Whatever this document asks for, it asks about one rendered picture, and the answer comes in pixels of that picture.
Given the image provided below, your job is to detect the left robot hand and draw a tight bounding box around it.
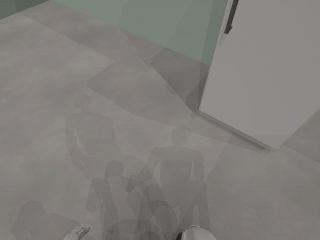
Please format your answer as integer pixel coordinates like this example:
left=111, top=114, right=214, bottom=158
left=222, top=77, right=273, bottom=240
left=63, top=224, right=90, bottom=240

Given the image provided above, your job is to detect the right robot thigh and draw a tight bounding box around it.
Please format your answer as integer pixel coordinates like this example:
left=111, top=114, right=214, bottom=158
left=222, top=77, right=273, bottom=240
left=181, top=227, right=216, bottom=240

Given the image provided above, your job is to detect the handle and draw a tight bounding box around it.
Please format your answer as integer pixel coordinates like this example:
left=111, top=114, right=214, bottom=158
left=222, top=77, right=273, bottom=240
left=224, top=0, right=239, bottom=34

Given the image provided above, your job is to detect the fridge door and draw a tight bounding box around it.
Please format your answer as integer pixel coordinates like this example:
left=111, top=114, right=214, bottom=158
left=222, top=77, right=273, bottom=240
left=199, top=0, right=320, bottom=149

